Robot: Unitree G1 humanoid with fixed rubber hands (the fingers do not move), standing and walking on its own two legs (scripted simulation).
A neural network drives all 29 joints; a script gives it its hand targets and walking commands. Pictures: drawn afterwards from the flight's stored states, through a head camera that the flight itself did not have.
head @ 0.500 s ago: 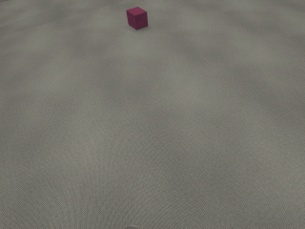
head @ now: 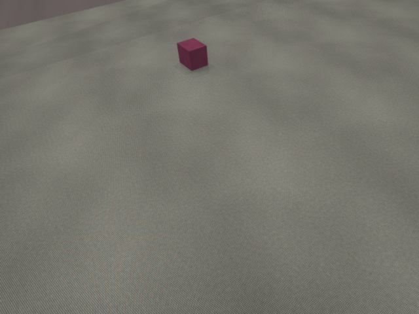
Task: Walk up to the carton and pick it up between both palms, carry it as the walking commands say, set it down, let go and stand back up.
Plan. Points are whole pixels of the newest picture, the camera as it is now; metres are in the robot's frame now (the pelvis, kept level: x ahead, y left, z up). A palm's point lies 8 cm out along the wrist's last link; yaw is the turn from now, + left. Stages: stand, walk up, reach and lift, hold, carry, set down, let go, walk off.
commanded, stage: walk up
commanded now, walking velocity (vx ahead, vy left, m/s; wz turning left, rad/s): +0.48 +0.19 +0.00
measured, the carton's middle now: (192, 54) +2.64 +0.15 -0.65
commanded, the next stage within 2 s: none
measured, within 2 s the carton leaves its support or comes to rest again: neither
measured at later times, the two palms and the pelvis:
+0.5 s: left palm (97, 228) +0.39 +0.32 -0.11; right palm (295, 260) +0.27 -0.17 -0.10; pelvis +0.28 +0.08 +0.02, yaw +0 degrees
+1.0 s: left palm (98, 195) +0.52 +0.37 -0.14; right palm (251, 155) +0.63 -0.12 -0.13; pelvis +0.56 +0.12 -0.01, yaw +0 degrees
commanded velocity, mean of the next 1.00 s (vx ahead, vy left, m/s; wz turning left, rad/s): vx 0.49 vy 0.16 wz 0.00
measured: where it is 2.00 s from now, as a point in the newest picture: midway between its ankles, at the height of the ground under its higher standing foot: (197, 193)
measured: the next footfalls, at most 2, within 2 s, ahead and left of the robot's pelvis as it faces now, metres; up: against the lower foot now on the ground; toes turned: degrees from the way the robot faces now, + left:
left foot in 0.24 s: +0.23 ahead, +0.17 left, +0.00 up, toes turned +0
right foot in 0.66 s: +0.47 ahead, -0.07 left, +0.00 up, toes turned -5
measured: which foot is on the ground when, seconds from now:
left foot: up 0.00-0.22, down 0.24-0.66, up 0.68-0.96, down 0.98-1.00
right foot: down 0.00-0.26, up 0.28-0.64, down 0.66-0.98, up 1.00-1.00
